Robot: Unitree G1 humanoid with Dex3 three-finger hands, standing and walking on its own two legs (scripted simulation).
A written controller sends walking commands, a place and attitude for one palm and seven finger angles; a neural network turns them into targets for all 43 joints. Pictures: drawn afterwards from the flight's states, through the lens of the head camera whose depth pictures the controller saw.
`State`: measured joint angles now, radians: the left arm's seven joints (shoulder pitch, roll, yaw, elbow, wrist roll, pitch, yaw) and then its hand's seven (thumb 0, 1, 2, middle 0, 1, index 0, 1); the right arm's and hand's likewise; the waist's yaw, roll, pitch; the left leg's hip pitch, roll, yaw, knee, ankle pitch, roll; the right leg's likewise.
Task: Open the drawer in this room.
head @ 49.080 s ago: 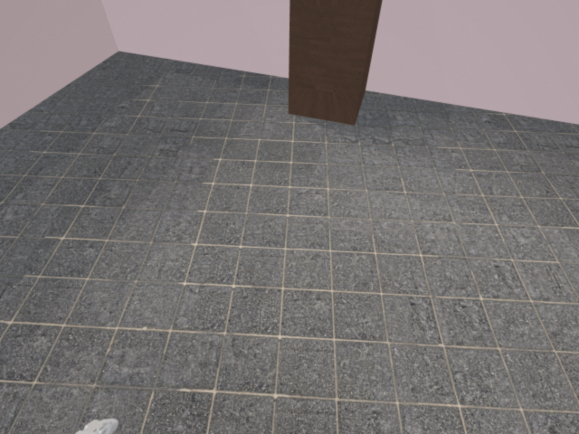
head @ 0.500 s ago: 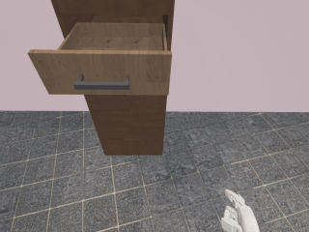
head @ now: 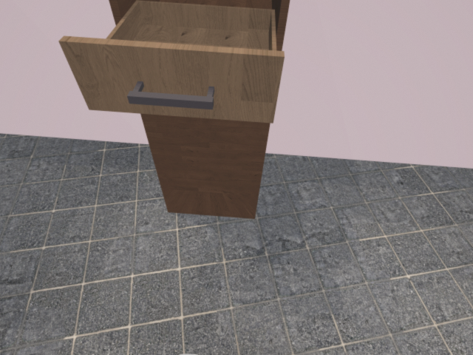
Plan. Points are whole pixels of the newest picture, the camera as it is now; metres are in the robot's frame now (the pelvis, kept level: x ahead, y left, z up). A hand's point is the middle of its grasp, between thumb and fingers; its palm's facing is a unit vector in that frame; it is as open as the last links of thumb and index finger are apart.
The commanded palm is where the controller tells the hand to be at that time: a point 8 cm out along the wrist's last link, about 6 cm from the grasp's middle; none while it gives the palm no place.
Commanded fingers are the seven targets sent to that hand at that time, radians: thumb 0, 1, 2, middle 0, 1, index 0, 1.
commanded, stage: let the arm hang, fingers relaxed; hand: left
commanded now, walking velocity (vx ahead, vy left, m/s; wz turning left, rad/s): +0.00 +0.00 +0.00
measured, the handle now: (173, 94) +0.52 +0.15 +0.16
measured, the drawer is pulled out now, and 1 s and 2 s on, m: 0.28 0.28 0.28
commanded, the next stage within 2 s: look to check the result in 0.72 s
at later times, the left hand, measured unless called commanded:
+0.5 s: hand out of the picture +0.03 +0.16 -0.16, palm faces +0.04 -0.98 -0.20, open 7.3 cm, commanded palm none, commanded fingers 0.00 0.90 0.90 -0.20 -0.30 -0.20 -0.30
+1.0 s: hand out of the picture +0.05 +0.17 -0.16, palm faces +0.02 -0.98 -0.22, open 7.4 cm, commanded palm none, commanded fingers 0.00 0.90 0.90 -0.20 -0.30 -0.20 -0.30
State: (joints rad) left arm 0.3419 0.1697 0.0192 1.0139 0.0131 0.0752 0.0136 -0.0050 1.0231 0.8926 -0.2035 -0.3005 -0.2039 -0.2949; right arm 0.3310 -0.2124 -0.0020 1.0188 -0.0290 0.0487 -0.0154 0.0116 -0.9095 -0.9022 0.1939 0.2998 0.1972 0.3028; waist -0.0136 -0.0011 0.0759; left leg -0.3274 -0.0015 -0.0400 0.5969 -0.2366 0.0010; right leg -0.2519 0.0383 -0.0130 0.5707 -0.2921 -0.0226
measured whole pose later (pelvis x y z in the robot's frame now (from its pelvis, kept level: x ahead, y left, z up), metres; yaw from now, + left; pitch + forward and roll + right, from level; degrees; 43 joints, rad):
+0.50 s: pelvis +0.01 -0.01 +0.01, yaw +0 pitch -2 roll +0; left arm 0.27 0.12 0.01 1.12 0.02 0.00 0.04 0.01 0.93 0.89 -0.20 -0.30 -0.20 -0.30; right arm 0.30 -0.14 -0.01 1.10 -0.02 0.03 -0.03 0.02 -0.93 -0.90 0.20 0.30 0.20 0.30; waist -0.01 0.04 0.01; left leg -0.24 0.00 -0.03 0.46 -0.20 -0.01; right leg -0.17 0.03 0.00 0.46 -0.26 -0.03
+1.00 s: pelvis +0.03 -0.01 +0.01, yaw -1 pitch -1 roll +0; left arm 0.24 0.15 0.02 1.12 0.01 0.00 0.03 0.00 0.91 0.90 -0.20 -0.30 -0.20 -0.29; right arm 0.26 -0.15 -0.01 1.11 -0.02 0.02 -0.03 0.01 -0.91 -0.90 0.20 0.30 0.20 0.30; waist -0.01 0.03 0.07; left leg -0.19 0.00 -0.03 0.41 -0.20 -0.01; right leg -0.13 0.03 0.00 0.41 -0.26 -0.03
